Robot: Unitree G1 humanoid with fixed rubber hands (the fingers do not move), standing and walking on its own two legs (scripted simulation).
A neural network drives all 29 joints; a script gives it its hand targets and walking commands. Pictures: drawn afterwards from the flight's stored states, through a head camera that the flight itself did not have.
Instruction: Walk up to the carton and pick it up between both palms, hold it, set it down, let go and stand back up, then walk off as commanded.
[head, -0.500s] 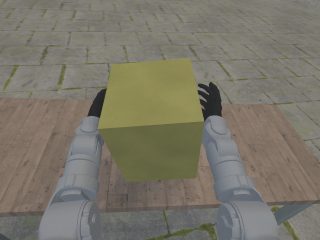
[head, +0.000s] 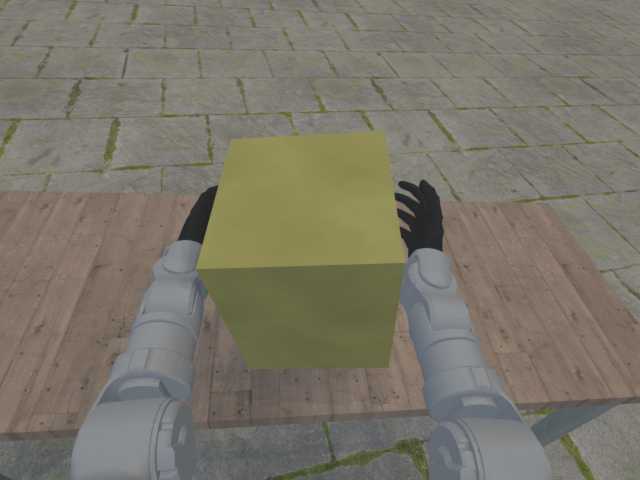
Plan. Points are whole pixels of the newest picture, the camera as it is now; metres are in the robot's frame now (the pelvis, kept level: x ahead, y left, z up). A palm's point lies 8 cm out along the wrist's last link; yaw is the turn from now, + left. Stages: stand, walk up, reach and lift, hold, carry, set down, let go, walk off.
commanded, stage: set down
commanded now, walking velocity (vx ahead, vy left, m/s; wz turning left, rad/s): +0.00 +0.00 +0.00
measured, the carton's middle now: (312, 258) +0.39 -0.05 +0.07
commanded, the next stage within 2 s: none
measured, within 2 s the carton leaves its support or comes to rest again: rests again in 1.48 s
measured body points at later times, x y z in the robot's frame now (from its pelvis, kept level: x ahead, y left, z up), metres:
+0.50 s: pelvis +0.01 +0.00 +0.00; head +0.02 +0.03 +0.45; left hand +0.44 +0.09 +0.06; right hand +0.37 -0.20 +0.09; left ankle -0.01 +0.12 -0.75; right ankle +0.01 -0.14 -0.75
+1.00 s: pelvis +0.02 +0.00 +0.00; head +0.05 +0.03 +0.45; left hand +0.45 +0.09 +0.04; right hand +0.37 -0.19 +0.06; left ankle -0.01 +0.12 -0.75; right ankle +0.01 -0.14 -0.75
